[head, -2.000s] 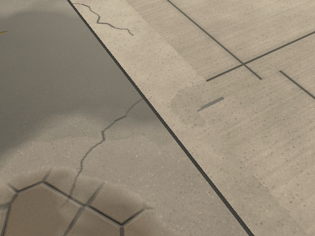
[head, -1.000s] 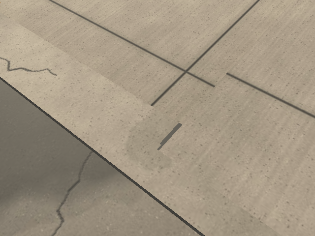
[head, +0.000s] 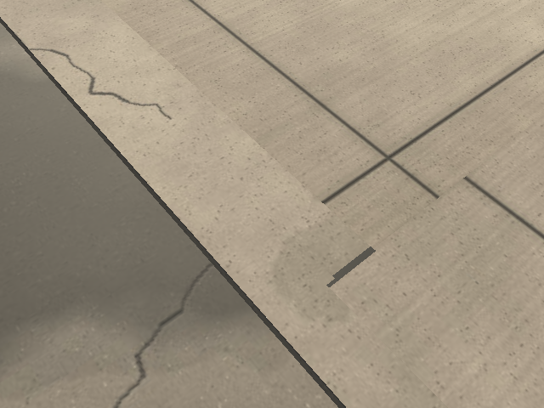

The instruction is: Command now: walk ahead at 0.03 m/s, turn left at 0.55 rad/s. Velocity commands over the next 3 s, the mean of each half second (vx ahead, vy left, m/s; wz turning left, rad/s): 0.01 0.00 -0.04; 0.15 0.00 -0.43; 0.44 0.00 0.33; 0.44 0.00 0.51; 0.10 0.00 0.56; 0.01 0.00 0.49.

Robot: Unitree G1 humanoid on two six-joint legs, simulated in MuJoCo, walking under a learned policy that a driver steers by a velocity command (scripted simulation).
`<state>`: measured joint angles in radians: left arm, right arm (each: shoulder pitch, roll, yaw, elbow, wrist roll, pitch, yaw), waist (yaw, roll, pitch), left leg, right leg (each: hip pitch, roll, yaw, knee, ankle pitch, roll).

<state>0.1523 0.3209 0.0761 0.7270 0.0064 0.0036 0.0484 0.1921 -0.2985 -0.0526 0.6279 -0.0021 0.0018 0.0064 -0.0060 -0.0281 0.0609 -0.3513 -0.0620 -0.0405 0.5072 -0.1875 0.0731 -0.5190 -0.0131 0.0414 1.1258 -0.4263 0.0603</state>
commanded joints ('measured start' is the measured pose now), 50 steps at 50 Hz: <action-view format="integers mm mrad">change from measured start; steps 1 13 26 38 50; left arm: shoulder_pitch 30 -11 19 223 187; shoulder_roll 85 75 96 291 117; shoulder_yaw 23 -6 17 77 7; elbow -51 -48 -125 -153 -95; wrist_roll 2 6 -14 -20 -3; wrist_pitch -10 -25 3 10 -75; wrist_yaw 1 -30 -39 -56 -34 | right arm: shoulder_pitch -33 -18 -12 -94 -155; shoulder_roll -178 -83 -117 -49 -65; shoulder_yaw -53 1 -52 -28 -30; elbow -84 4 -46 -97 3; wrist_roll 1 -25 -11 -24 13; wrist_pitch -9 -13 10 -9 -73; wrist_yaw -24 -5 -40 -24 8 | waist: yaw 18 0 -3 69 72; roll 127 92 191 -271 -83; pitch -158 -80 -126 -154 -31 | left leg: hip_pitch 169 63 251 -450 -356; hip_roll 236 180 420 36 128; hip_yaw -311 -217 -297 127 17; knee -192 -158 -137 563 253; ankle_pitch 229 -47 336 -510 169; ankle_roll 160 72 222 -102 -127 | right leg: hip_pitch -47 330 -6 610 489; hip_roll -6 -50 0 -349 -170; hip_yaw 50 29 24 650 187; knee -74 -686 -214 -831 -974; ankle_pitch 78 350 -89 83 247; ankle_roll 12 -31 -31 -383 -249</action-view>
